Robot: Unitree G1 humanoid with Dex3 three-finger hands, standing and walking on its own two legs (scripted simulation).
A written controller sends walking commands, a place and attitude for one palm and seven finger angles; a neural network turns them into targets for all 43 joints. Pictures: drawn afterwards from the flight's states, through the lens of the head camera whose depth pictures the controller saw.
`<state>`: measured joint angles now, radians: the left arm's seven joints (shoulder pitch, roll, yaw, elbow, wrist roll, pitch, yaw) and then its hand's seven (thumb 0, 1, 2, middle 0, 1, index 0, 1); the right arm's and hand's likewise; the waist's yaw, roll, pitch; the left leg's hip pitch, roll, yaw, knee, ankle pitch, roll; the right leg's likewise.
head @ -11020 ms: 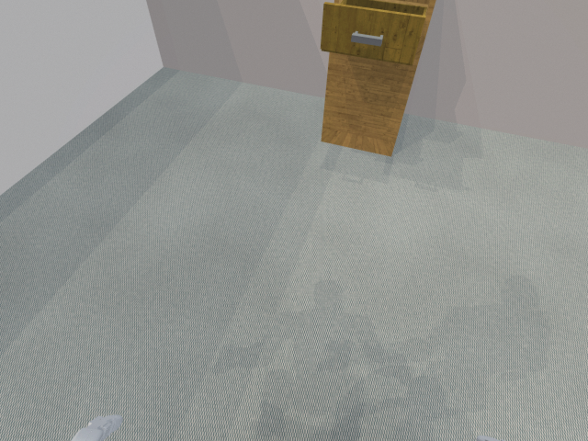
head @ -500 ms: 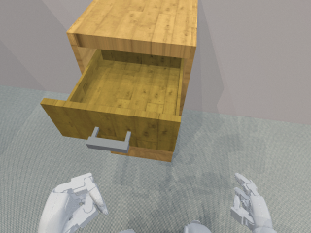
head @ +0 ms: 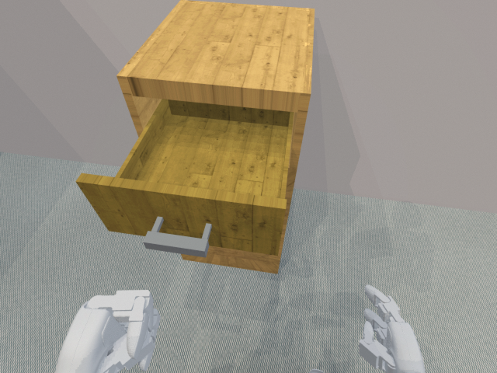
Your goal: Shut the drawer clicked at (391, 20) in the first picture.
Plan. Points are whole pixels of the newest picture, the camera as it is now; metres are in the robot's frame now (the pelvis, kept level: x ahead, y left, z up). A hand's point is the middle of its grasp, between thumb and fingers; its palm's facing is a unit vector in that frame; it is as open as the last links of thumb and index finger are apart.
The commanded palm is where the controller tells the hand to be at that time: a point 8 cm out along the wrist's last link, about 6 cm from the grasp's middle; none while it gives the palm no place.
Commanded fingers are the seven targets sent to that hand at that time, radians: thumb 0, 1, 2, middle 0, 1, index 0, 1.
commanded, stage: raise the hand and make a fist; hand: left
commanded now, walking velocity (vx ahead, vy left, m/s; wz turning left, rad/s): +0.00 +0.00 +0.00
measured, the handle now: (180, 234) +0.35 +0.16 +0.01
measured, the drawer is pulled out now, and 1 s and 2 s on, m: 0.25 0.25 0.25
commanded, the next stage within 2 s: bring the fist close to the handle in 0.32 s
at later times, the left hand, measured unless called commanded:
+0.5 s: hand (150, 349) +0.14 +0.13 +0.10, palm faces -0.06 -1.00 -0.05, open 3.3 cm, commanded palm +0.11 +0.18 +0.10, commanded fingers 0.00 0.90 0.90 -1.40 -1.60 -1.40 -1.60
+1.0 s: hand (170, 326) +0.18 +0.13 +0.04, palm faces -0.08 -1.00 -0.04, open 3.3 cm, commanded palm +0.16 +0.18 +0.05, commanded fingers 0.00 0.90 0.90 -1.40 -1.60 -1.40 -1.60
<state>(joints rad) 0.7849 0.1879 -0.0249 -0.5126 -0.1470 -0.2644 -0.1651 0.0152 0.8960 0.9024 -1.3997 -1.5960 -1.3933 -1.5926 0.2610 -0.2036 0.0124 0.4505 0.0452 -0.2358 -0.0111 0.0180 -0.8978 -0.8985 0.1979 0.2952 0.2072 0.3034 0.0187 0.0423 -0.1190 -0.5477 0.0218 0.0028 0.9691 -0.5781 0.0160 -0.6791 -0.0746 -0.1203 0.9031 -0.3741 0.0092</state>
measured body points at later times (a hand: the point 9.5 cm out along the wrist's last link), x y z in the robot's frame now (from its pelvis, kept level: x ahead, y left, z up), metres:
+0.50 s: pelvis -0.01 +0.00 +0.00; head +0.01 +0.00 +0.45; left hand +0.14 +0.18 +0.11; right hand +0.19 -0.21 -0.05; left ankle -0.05 +0.10 -0.69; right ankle +0.04 -0.13 -0.69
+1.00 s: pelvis -0.01 -0.01 -0.02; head +0.05 -0.01 +0.43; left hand +0.18 +0.18 +0.05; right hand +0.16 -0.24 -0.08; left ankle -0.05 +0.10 -0.69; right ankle +0.04 -0.13 -0.69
